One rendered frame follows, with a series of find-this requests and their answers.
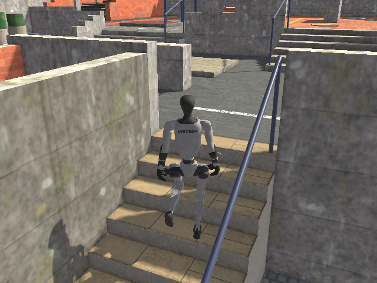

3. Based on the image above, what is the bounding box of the right robot hand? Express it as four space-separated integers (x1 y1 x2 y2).
208 164 220 176

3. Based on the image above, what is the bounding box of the right robot shin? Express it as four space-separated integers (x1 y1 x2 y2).
195 191 205 231

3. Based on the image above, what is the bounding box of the left robot upper arm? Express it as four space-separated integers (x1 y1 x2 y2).
161 120 176 153

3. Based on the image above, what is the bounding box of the robot left forearm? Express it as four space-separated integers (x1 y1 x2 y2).
157 145 168 170

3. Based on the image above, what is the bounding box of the robot right forearm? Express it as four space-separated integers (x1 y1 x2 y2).
209 144 219 167

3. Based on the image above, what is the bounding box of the left robot hand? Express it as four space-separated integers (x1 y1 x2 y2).
157 168 170 182

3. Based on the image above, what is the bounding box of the right robot upper arm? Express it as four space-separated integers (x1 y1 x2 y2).
200 120 215 153

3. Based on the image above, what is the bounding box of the left robot thigh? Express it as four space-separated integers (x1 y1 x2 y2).
169 163 184 191

